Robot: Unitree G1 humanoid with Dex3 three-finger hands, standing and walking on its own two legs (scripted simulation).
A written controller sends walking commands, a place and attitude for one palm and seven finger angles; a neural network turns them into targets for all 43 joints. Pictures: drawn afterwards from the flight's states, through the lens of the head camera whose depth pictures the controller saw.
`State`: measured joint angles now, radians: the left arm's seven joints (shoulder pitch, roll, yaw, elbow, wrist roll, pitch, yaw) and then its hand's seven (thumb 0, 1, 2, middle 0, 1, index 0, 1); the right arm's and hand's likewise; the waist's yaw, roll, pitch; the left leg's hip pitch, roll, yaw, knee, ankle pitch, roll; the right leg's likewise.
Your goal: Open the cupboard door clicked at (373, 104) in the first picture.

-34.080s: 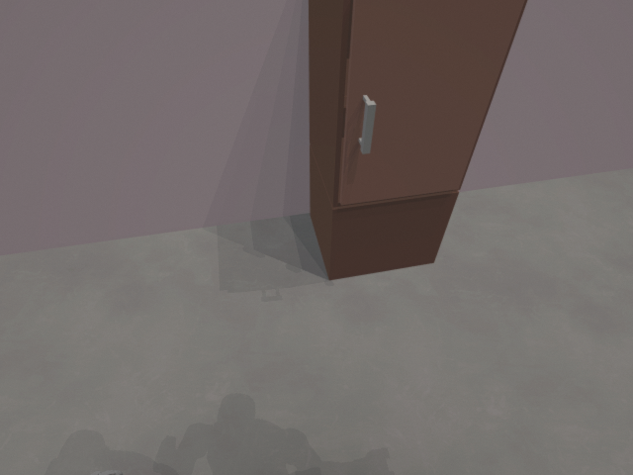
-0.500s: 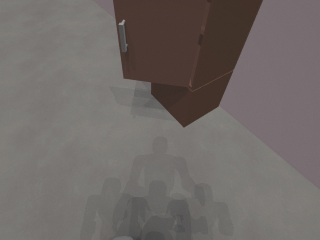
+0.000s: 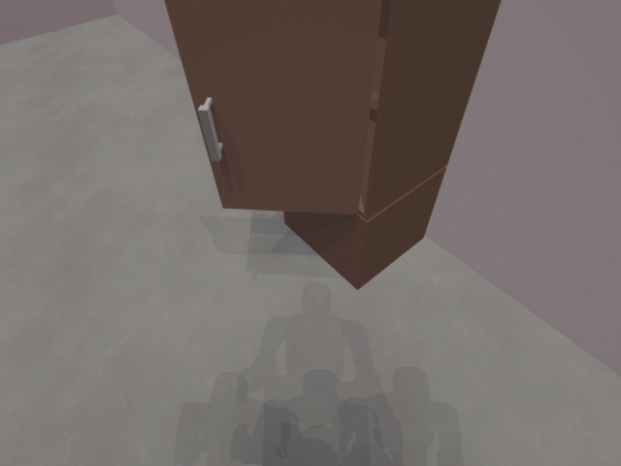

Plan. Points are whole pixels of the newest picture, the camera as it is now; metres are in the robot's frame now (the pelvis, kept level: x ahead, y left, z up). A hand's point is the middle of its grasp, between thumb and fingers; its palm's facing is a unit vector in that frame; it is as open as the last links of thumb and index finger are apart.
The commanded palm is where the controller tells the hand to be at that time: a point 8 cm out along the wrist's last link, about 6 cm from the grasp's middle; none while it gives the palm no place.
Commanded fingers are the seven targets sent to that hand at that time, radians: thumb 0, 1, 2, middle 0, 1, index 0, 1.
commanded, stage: take the last steps up to it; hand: left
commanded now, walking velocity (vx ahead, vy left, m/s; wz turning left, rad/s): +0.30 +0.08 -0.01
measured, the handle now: (212, 129) +0.83 +0.27 -0.04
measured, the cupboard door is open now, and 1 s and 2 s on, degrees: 45 45 45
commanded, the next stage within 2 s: come to a stop and stand still in 0.50 s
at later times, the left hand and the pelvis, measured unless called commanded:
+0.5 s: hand (159, 426) +0.21 +0.26 -0.17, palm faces +0.02 -0.99 -0.17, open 7.4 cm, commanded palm none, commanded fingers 0.00 0.90 0.90 -0.20 -0.30 -0.20 -0.30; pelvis +0.18 +0.08 +0.01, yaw -3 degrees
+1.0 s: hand (194, 336) +0.36 +0.24 -0.17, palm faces -0.01 -0.98 -0.21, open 7.3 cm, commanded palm none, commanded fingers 0.00 0.90 0.90 -0.20 -0.30 -0.20 -0.30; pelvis +0.28 +0.06 +0.00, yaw -3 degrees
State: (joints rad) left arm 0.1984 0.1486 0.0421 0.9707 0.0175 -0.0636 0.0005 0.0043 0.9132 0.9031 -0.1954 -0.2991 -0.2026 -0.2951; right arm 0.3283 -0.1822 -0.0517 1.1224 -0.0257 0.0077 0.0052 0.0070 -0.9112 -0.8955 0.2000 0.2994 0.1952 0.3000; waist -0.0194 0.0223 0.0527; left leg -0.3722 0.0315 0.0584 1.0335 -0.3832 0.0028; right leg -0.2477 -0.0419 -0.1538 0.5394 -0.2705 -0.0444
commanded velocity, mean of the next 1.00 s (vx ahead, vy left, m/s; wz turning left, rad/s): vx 0.03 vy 0.03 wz -0.02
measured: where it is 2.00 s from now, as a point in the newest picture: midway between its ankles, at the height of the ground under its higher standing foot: (300, 465)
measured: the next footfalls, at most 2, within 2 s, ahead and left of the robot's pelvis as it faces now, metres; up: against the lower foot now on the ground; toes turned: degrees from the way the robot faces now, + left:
left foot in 0.28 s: +0.29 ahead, +0.16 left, +0.00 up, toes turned -3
right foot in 0.66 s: +0.29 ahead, -0.05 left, +0.00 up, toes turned -6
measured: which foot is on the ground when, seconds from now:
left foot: up 0.00-0.26, down 0.28-1.00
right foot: down 0.00-0.28, up 0.30-0.64, down 0.66-1.00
